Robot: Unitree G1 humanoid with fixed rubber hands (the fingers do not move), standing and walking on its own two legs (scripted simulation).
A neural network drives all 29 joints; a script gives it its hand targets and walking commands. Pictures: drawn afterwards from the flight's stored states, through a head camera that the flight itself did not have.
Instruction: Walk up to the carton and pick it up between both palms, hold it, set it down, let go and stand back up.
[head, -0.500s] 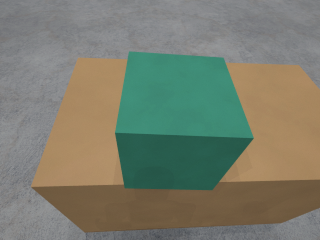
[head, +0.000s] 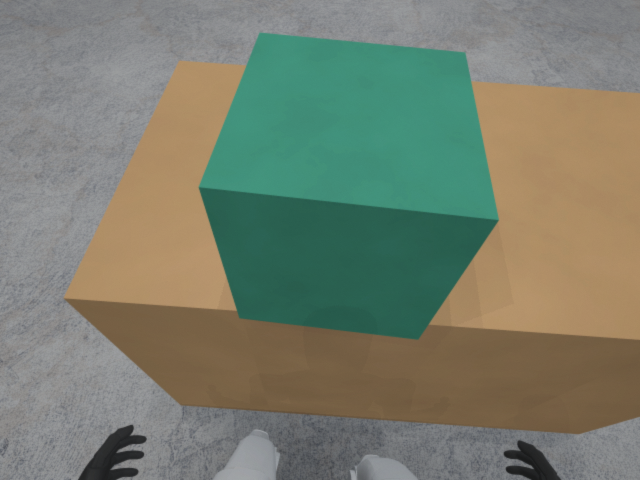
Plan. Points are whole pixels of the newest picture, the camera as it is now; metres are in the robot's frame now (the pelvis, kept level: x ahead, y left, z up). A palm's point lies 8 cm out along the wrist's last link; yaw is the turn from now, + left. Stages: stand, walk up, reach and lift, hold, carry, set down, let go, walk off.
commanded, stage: walk up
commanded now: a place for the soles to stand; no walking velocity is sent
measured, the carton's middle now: (343, 195) +0.46 -0.03 +0.08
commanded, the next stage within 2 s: reach and lift in 1.28 s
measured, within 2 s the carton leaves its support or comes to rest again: neither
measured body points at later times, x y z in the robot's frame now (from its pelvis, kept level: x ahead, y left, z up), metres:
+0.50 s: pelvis -0.03 -0.01 +0.03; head -0.01 +0.00 +0.48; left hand -0.01 +0.26 -0.10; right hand +0.08 -0.24 -0.10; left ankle -0.03 +0.12 -0.70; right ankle +0.02 -0.11 -0.70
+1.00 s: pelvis -0.01 +0.01 +0.03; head -0.01 +0.01 +0.48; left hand +0.06 +0.26 -0.10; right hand +0.04 -0.24 -0.10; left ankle -0.03 +0.12 -0.70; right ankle +0.02 -0.11 -0.70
